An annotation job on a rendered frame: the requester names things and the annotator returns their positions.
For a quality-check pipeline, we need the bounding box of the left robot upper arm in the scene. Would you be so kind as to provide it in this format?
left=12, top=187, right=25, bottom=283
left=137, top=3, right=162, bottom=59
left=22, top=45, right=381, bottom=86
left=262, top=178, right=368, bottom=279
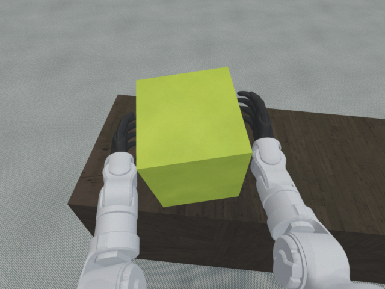
left=77, top=262, right=147, bottom=289

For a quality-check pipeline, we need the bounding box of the right robot forearm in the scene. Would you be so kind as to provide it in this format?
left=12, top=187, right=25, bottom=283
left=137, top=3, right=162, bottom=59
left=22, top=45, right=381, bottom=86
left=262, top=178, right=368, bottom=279
left=251, top=138, right=350, bottom=271

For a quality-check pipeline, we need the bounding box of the pedestal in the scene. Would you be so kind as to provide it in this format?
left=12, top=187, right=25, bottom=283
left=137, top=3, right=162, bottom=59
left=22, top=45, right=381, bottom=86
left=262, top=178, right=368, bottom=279
left=67, top=95, right=385, bottom=284

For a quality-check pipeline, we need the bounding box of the right robot upper arm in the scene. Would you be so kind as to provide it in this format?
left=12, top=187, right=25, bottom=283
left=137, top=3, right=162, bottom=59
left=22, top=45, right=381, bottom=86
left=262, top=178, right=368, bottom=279
left=273, top=232, right=383, bottom=289

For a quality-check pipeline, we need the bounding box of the robot left hand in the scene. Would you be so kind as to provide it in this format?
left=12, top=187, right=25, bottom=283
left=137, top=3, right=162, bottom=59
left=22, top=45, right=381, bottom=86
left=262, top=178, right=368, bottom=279
left=111, top=111, right=136, bottom=154

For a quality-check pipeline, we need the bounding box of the left robot forearm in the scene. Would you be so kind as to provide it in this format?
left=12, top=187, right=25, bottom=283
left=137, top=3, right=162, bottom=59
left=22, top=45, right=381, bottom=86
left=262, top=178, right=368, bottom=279
left=76, top=152, right=140, bottom=289

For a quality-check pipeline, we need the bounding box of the robot right hand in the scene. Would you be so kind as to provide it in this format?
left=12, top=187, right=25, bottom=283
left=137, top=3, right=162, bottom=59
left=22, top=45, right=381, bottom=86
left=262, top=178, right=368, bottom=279
left=237, top=91, right=274, bottom=141

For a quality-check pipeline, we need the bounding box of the carton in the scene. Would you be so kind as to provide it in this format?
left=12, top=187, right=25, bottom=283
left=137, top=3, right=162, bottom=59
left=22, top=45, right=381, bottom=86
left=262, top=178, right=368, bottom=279
left=136, top=67, right=253, bottom=207

